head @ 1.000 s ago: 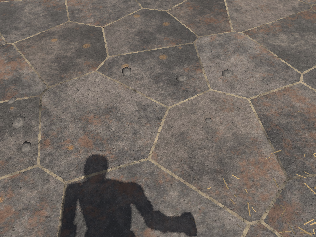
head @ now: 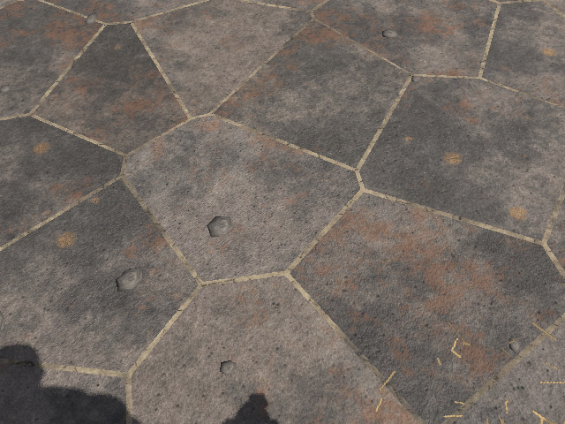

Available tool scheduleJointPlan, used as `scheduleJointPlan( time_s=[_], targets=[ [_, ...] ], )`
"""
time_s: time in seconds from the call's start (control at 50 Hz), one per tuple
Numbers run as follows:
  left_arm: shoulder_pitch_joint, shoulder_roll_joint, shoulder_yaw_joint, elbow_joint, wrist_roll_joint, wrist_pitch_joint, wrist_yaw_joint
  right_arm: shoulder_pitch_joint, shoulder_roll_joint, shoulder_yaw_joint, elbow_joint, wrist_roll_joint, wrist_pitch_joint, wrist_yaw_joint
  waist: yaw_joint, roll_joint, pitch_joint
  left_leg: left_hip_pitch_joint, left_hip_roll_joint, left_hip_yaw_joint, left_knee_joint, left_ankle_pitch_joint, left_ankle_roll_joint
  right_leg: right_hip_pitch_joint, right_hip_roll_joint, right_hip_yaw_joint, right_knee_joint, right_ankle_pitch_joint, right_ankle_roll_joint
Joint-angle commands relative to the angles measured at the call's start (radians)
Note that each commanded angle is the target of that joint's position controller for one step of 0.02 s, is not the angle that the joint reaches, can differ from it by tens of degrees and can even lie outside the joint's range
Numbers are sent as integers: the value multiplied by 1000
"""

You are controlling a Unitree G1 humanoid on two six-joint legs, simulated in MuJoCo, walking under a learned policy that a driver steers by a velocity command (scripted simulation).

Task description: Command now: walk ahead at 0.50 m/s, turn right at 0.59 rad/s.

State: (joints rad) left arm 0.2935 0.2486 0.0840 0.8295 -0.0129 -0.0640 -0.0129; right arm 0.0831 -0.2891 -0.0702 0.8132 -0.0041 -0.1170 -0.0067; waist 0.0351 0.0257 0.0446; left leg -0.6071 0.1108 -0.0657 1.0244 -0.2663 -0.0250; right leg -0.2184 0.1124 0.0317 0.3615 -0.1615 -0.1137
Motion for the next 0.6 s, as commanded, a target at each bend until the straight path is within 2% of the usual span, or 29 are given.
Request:
scheduleJointPlan(
  time_s=[0.02,0.08,0.14,0.2,0.22,0.24,0.26,0.28,0.3,0.32,0.34,0.36,0.38,0.4,0.44,0.48,0.5,0.54,0.6],
  targets=[
    [-28,180,41,-82,-5,-19,24,-37,-56,-11,-67,-12,6,-4,-26,-47,-43,-8,-20,19,-206,178,-34,-13,-231,219,-156,250,-165],
    [16,178,41,-75,-8,-10,29,-139,-34,1,-97,-1,0,8,21,-94,-28,71,-77,38,-426,361,-29,-49,-190,191,-138,148,-113],
    [63,171,40,-59,-14,-4,28,-193,-60,-3,-128,13,-8,19,42,-116,-29,94,-97,15,-508,376,-15,8,-220,257,-89,88,-96],
    [70,169,40,-62,-12,8,37,-174,-100,-14,-135,15,-24,30,20,-140,-41,119,-102,-6,-556,264,14,107,-260,346,8,97,-81],
    [61,171,41,-68,-9,12,40,-134,-110,-19,-127,16,-30,31,-4,-158,-51,167,-107,3,-567,221,30,118,-261,363,45,134,-73],
    [44,155,34,-79,-7,15,39,-43,-130,-32,-103,11,-36,28,-53,-161,-92,294,-114,22,-602,221,55,105,-225,353,124,206,-51],
    [24,111,17,-100,1,12,34,96,-171,-47,-83,-7,-41,22,-121,-126,-209,530,-19,-53,-567,217,109,20,-170,303,327,193,-17],
    [118,49,-2,-125,-3,5,34,248,-254,-68,-67,-25,-35,14,-122,81,-381,910,213,-385,-577,113,233,-269,-45,178,673,-77,57],
    [190,70,-10,-137,-27,-2,33,280,-237,-66,-40,-6,-22,23,-93,324,-436,1024,338,-746,-693,-121,318,-509,-37,146,889,-446,81],
    [127,173,14,-125,-34,3,35,209,-140,-40,-71,4,-13,20,-108,179,-279,902,307,-643,-715,-142,279,-584,-95,167,981,-388,95],
    [35,200,23,-142,-21,12,37,146,-97,-26,-87,-2,-1,15,-108,79,-169,751,268,-454,-706,38,240,-568,-129,128,987,-316,106],
    [-4,191,28,-155,-7,19,40,92,-77,-17,-89,-11,7,15,-80,31,-100,610,222,-312,-708,281,227,-518,-155,108,947,-276,117],
    [-11,172,30,-160,4,25,42,77,-61,-9,-79,-17,7,18,-54,39,-78,521,180,-224,-708,470,222,-464,-172,104,894,-267,119],
    [13,136,24,-161,2,32,41,80,-63,-7,-64,-22,5,24,-31,61,-78,461,152,-162,-717,582,223,-402,-177,94,848,-271,119],
    [30,68,4,-163,2,38,42,79,-68,-7,-35,-18,-4,31,-8,78,-94,414,125,-87,-737,752,252,-338,-165,67,706,-253,130],
    [3,41,-13,-171,17,36,38,48,-96,-11,-23,-4,2,29,5,78,-130,396,107,-30,-738,832,258,-259,-173,32,519,-144,137],
    [-21,40,-17,-172,20,33,36,43,-112,-15,-19,6,11,27,-3,83,-149,387,90,-9,-736,838,251,-207,-162,14,440,-73,140],
    [-79,64,-15,-180,17,32,30,75,-143,-23,-3,20,29,23,-29,86,-164,412,79,-12,-723,770,238,-163,-131,-2,335,16,147],
    [-141,97,-7,-199,15,31,30,100,-170,-28,11,35,51,16,-39,88,-141,437,85,-70,-674,603,214,-125,-103,-4,196,56,130]
  ],
)
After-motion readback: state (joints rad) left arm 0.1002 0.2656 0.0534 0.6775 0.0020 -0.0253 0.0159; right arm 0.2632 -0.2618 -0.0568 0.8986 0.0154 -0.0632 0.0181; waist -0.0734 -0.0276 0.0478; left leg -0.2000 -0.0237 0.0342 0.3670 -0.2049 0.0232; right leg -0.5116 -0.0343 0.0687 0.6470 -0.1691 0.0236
